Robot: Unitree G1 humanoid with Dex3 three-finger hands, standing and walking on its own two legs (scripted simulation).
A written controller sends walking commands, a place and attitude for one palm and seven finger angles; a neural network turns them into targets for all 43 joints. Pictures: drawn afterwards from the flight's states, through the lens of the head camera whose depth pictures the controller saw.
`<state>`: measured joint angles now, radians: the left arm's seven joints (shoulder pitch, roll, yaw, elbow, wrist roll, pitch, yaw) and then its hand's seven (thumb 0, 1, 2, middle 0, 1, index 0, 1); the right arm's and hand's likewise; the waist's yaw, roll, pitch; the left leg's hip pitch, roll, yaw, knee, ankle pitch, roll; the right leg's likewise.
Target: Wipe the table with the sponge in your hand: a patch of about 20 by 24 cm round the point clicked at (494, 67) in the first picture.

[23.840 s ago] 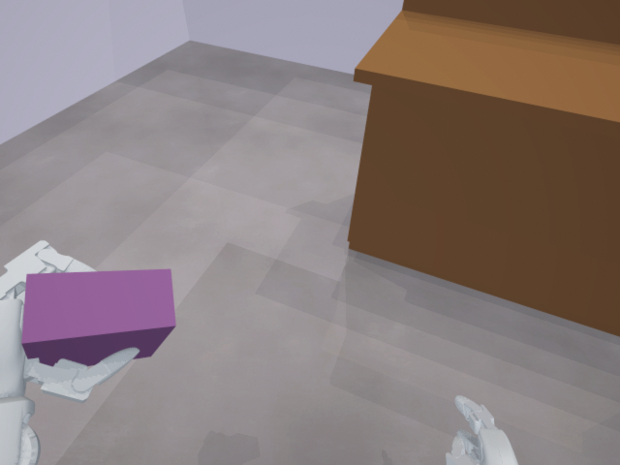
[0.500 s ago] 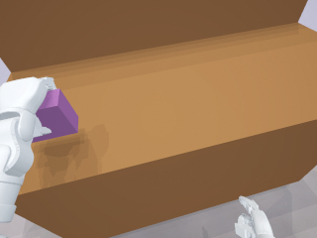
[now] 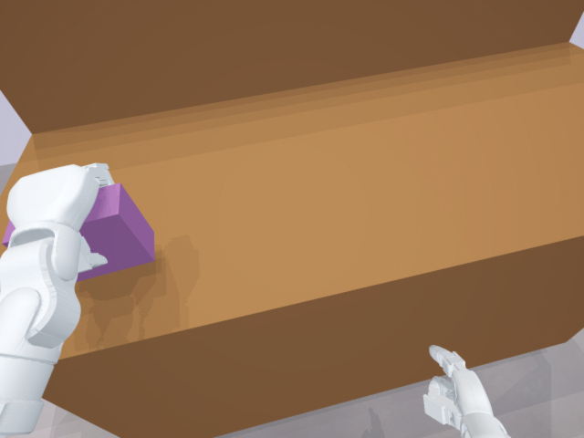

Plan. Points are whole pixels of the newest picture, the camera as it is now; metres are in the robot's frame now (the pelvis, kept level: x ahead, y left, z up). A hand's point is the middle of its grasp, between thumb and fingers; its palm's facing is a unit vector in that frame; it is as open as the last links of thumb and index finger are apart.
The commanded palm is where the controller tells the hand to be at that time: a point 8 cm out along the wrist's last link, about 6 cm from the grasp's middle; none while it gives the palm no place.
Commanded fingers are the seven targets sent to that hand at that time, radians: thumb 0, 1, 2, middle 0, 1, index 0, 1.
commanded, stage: wipe forward along the first lane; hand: left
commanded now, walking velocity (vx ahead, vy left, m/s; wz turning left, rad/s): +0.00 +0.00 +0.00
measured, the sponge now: (95, 243) +0.29 +0.33 +0.12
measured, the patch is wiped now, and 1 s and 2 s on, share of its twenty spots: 0.00 0.15 0.30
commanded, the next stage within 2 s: slide across to the middle lane in 1.78 s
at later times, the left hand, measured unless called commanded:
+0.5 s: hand (89, 230) +0.30 +0.34 +0.13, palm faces -0.04 -0.01 -1.00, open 9.8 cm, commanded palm +0.29 +0.33 +0.20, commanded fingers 0.00 0.10 1.30 -1.20 -1.60 -1.20 -1.60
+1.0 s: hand (98, 204) +0.35 +0.36 +0.13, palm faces -0.09 +0.01 -1.00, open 9.8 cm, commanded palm +0.34 +0.35 +0.18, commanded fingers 0.00 0.10 1.30 -1.20 -1.60 -1.20 -1.60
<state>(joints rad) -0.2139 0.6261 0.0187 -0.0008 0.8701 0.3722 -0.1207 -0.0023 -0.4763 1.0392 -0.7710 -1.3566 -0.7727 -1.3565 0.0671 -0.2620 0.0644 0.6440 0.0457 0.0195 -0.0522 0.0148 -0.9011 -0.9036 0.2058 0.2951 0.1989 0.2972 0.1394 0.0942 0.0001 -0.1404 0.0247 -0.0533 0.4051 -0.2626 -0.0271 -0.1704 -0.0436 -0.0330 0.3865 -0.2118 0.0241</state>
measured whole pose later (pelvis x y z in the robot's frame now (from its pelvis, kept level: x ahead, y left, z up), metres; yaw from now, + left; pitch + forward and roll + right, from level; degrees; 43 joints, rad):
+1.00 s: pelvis -0.01 +0.00 +0.00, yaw +0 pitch +3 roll -1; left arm -0.51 0.68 0.05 0.54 0.96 0.15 -0.14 0.01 -0.48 1.04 -0.77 -1.35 -0.78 -1.35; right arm 0.19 -0.30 0.02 0.69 0.06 0.05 -0.08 0.01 -0.90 -0.90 0.21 0.30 0.20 0.30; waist 0.05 0.07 -0.01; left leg -0.23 0.03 -0.06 0.43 -0.26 -0.03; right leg -0.25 -0.04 -0.04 0.39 -0.20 0.02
